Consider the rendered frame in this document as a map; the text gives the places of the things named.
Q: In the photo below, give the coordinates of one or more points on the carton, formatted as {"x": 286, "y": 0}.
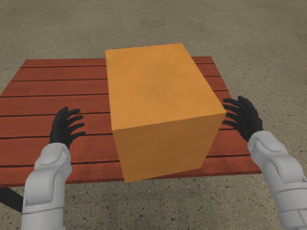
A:
{"x": 164, "y": 114}

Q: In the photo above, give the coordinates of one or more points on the left robot forearm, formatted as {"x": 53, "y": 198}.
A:
{"x": 44, "y": 190}

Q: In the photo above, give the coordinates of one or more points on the right robot forearm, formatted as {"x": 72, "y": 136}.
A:
{"x": 285, "y": 178}

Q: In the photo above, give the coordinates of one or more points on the left robot hand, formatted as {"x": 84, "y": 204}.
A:
{"x": 61, "y": 128}

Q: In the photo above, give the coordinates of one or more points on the right robot hand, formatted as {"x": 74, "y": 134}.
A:
{"x": 247, "y": 118}

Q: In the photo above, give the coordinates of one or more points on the table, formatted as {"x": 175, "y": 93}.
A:
{"x": 42, "y": 87}

